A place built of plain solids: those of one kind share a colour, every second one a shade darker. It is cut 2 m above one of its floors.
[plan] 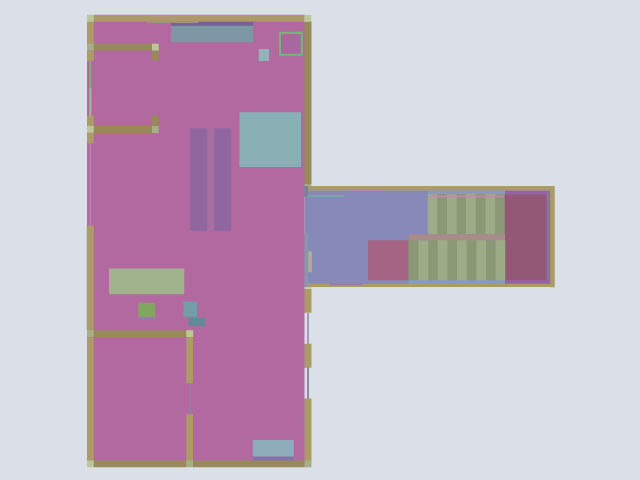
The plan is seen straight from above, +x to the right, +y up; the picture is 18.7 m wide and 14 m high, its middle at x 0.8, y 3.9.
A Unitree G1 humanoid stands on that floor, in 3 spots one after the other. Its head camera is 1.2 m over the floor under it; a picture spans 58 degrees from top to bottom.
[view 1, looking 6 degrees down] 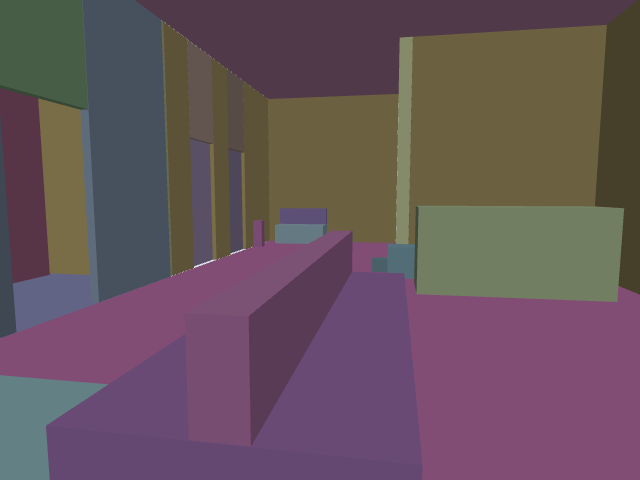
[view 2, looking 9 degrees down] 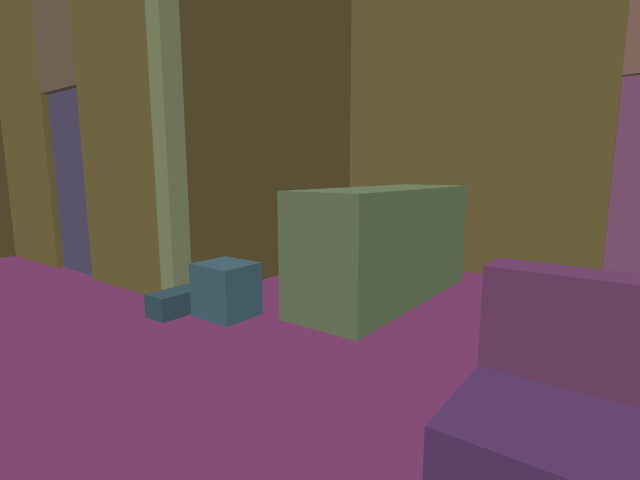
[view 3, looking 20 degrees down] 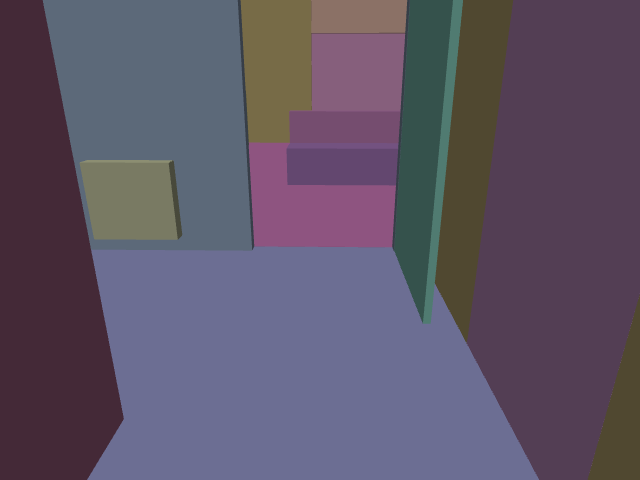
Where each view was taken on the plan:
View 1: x -2.90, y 8.32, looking -80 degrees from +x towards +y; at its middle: lobby_island_spine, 3.34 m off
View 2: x -0.65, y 4.62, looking -143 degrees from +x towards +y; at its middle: lobby_desk_body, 3.18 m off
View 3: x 3.49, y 4.66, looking -179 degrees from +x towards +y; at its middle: lobby_floor_slab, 3.51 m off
